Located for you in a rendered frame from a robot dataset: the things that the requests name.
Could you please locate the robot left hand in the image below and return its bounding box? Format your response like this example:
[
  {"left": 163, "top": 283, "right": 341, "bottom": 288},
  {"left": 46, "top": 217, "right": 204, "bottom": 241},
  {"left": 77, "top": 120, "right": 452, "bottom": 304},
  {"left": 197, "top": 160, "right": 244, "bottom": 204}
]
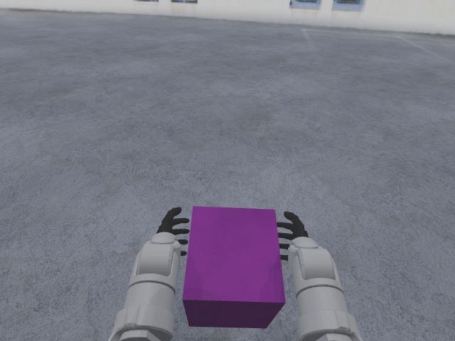
[{"left": 157, "top": 207, "right": 190, "bottom": 256}]

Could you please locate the robot left forearm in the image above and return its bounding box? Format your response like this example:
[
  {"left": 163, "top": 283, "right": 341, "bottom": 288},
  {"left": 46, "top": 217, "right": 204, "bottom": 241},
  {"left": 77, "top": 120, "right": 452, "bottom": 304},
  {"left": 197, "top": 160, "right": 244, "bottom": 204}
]
[{"left": 108, "top": 232, "right": 181, "bottom": 341}]

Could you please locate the robot right forearm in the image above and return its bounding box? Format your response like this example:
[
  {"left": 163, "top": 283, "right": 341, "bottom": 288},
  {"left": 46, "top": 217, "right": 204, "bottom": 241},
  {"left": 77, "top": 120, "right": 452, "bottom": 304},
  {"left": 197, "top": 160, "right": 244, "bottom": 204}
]
[{"left": 288, "top": 237, "right": 363, "bottom": 341}]

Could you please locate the carton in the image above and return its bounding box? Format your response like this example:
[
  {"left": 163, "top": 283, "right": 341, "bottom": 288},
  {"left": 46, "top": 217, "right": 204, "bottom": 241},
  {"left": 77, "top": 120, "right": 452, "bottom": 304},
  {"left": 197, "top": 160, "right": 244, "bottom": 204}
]
[{"left": 183, "top": 206, "right": 286, "bottom": 328}]

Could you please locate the robot right hand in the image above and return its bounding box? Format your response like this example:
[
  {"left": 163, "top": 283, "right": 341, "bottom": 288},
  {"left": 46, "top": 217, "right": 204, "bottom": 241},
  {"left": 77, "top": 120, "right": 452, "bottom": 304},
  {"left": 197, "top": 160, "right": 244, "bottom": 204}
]
[{"left": 277, "top": 211, "right": 309, "bottom": 261}]

